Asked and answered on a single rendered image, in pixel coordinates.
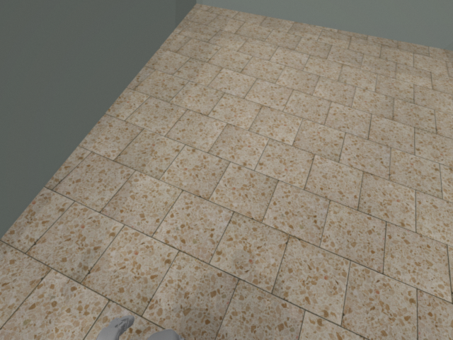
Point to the robot left hand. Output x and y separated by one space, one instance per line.
116 328

